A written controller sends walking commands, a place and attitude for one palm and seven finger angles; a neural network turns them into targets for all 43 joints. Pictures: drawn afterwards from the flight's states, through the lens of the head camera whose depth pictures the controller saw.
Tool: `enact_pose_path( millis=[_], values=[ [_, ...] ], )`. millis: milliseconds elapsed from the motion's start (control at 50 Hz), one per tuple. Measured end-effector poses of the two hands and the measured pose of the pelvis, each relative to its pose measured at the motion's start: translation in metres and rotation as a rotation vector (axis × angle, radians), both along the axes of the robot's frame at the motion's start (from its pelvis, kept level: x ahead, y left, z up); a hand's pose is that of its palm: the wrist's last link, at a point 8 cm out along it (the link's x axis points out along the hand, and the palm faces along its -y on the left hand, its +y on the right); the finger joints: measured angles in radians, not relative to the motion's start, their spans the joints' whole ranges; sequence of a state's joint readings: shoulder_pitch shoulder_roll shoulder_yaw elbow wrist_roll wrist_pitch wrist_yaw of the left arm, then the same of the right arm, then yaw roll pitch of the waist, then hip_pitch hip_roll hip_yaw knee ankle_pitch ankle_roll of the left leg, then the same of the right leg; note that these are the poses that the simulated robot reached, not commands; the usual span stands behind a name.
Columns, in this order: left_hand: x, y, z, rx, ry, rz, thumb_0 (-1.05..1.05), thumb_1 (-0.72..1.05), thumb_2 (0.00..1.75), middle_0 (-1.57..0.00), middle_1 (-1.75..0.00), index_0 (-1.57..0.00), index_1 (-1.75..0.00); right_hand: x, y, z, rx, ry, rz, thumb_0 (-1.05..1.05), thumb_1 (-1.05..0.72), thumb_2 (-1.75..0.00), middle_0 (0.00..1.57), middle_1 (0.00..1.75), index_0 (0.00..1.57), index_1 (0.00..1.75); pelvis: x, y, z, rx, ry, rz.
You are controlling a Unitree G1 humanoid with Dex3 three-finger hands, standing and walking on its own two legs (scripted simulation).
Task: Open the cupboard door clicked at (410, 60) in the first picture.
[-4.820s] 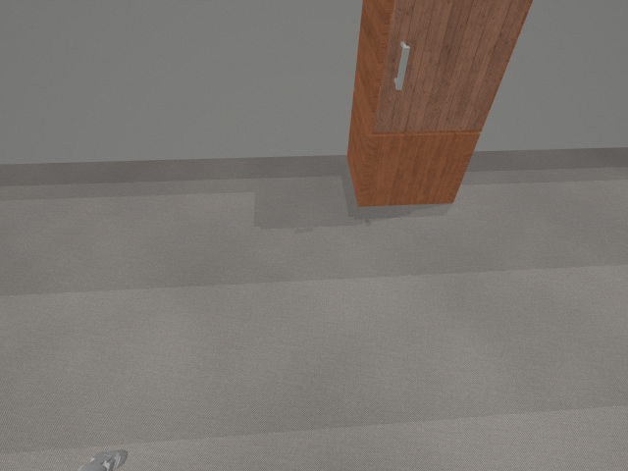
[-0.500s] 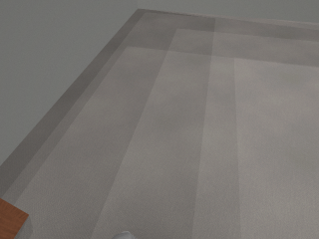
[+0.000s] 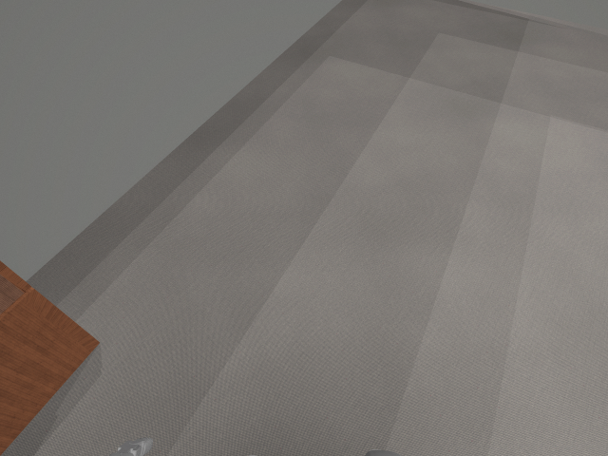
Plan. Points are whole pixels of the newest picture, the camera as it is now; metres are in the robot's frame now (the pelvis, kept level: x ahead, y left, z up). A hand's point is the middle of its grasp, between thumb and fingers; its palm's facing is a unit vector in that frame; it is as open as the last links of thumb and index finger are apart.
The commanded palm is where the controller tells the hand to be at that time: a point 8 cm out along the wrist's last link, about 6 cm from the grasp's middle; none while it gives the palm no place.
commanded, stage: turn to face it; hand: left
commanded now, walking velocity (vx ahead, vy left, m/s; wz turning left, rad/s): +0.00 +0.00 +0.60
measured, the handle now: out of the picture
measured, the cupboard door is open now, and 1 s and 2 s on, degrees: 0 0 0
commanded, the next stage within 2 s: take the last steps up to it in 1.70 s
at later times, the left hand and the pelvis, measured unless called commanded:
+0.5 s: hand out of the picture -0.03 +0.18 -0.17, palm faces +0.36 -0.90 -0.26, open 7.4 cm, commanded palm none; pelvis -0.01 -0.03 -0.01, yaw +20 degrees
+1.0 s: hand out of the picture -0.02 +0.15 -0.13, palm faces +0.58 -0.75 -0.32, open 7.4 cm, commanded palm none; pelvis +0.01 -0.08 +0.00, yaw +37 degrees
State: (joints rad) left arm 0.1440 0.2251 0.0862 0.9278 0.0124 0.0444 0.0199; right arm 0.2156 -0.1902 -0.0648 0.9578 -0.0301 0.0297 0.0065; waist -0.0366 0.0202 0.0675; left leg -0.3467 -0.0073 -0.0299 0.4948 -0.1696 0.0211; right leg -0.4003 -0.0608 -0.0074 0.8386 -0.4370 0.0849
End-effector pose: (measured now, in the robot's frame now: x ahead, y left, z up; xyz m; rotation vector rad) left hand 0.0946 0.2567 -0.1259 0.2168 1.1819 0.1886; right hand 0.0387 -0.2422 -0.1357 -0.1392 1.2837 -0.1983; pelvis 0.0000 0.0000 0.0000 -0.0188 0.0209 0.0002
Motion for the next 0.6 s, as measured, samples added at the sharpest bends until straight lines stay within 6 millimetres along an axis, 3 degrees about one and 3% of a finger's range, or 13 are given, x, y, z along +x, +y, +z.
enact_pose_path(
  millis=[80,160,300,400,520,600],
  values=[
    [0.0,-0.02,0.006,0.028,-0.071,0.027,0.0,0.91,0.9,-0.2,-0.3,-0.2,-0.29,0.013,-0.029,-0.014,0.012,-0.01,0.038,0.0,-0.91,-0.89,0.2,0.3,0.21,0.3,-0.003,-0.024,-0.009,0.022,0.001,0.052],
    [-0.021,-0.039,0.017,0.044,-0.081,0.068,0.0,0.91,0.9,-0.2,-0.3,-0.2,-0.29,0.032,-0.053,-0.015,0.008,-0.018,0.09,0.01,-0.91,-0.89,0.2,0.3,0.2,0.3,-0.004,-0.039,-0.005,0.037,-0.014,0.113],
    [-0.064,-0.057,0.02,0.027,-0.024,0.165,0.0,0.9,0.9,-0.2,-0.3,-0.2,-0.29,0.07,-0.064,-0.002,0.001,-0.038,0.202,0.01,-0.91,-0.89,0.19,0.3,0.2,0.3,-0.002,-0.052,0.005,0.073,-0.018,0.212],
    [-0.102,-0.056,0.009,0.001,0.023,0.256,0.0,0.9,0.9,-0.2,-0.3,-0.2,-0.3,0.101,-0.047,0.001,-0.008,-0.035,0.315,0.01,-0.91,-0.89,0.19,0.3,0.2,0.3,-0.004,-0.049,0.002,0.072,-0.012,0.279],
    [-0.161,-0.035,-0.019,-0.029,0.099,0.394,0.0,0.9,0.9,-0.2,-0.3,-0.2,-0.3,0.145,-0.001,0.003,-0.032,-0.119,0.465,0.01,-0.91,-0.89,0.19,0.3,0.2,0.3,-0.008,-0.031,-0.014,0.04,-0.004,0.363],
    [-0.183,-0.022,-0.023,-0.024,0.144,0.455,0.0,0.91,0.9,-0.2,-0.3,-0.2,-0.29,0.155,0.021,0.014,-0.033,-0.163,0.519,0.0,-0.91,-0.89,0.19,0.3,0.2,0.3,-0.01,-0.028,-0.011,0.039,-0.013,0.395]
  ],
)
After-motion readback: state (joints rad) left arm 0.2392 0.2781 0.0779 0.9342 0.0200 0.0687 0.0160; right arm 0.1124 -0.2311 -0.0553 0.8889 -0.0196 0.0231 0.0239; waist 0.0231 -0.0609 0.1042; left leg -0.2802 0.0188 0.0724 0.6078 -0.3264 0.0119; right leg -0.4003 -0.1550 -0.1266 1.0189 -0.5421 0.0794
